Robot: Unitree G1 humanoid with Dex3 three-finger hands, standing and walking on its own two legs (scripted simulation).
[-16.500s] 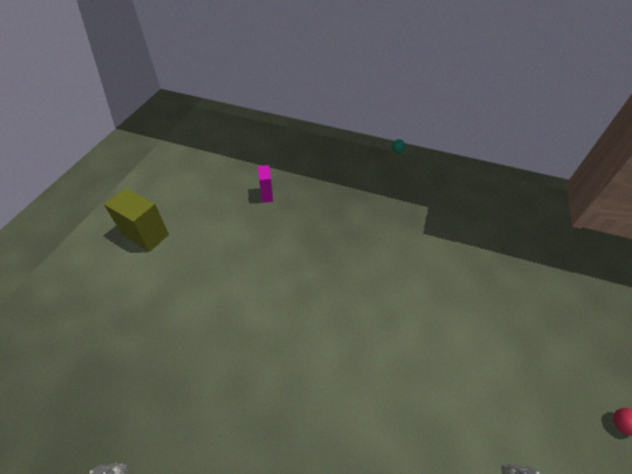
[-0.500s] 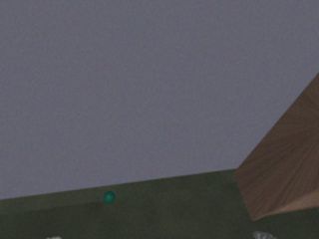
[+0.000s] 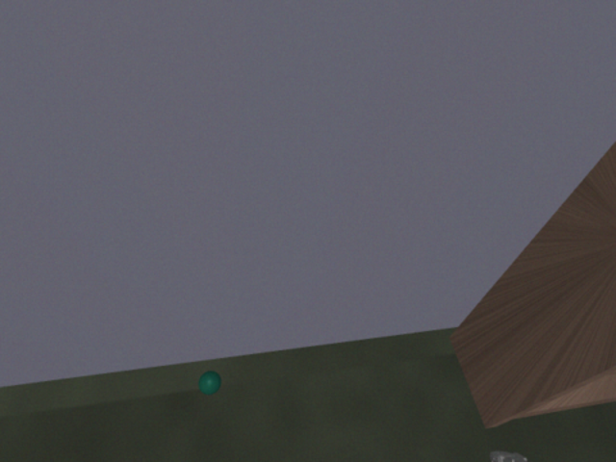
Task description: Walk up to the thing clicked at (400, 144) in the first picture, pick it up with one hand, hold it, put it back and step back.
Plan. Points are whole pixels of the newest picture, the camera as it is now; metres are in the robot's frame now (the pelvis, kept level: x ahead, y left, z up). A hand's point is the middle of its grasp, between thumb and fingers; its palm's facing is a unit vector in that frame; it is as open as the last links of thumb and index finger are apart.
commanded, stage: stand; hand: left
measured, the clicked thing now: (209, 382) +0.40 +0.29 -0.75
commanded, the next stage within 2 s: walk up in 0.36 s
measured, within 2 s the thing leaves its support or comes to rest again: neither
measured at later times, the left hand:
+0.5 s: hand out of the picture +0.08 +0.27 -0.16, palm faces +0.01 -0.92 -0.39, open 7.4 cm
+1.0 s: hand out of the picture +0.06 +0.32 -0.17, palm faces +0.00 -0.93 -0.36, open 7.4 cm
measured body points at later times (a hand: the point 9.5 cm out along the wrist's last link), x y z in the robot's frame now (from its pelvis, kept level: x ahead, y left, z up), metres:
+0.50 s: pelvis +0.00 +0.01 -0.01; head +0.03 +0.00 +0.44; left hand +0.08 +0.32 -0.13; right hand +0.10 -0.31 -0.14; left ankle +0.02 +0.12 -0.75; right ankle -0.03 -0.12 -0.75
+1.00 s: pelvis -0.01 +0.06 -0.01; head +0.03 +0.06 +0.44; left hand +0.06 +0.37 -0.14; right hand +0.10 -0.23 -0.14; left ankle +0.00 +0.16 -0.75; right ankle -0.01 -0.07 -0.75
